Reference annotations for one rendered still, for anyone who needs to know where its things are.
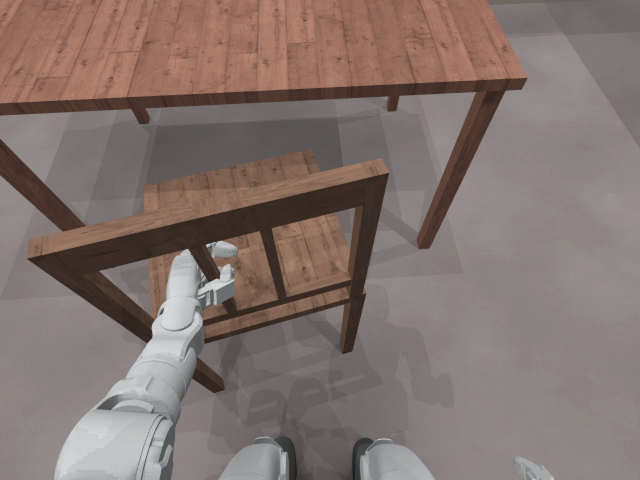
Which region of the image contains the table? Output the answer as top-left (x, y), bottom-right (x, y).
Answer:
top-left (0, 0), bottom-right (528, 268)

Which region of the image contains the robot left upper arm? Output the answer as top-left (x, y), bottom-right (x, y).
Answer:
top-left (58, 409), bottom-right (175, 480)

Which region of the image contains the robot right shin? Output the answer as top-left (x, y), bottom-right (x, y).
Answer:
top-left (366, 439), bottom-right (394, 451)

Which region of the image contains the robot right foot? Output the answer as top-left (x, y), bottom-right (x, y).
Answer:
top-left (352, 438), bottom-right (374, 480)

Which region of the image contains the left robot forearm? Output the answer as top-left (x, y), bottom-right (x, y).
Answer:
top-left (54, 296), bottom-right (204, 480)

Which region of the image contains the chair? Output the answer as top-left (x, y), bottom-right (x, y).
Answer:
top-left (27, 149), bottom-right (389, 393)

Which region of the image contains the robot left hand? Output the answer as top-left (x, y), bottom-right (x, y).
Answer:
top-left (166, 241), bottom-right (238, 310)

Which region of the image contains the robot right hand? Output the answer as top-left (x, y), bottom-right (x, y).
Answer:
top-left (513, 457), bottom-right (554, 480)

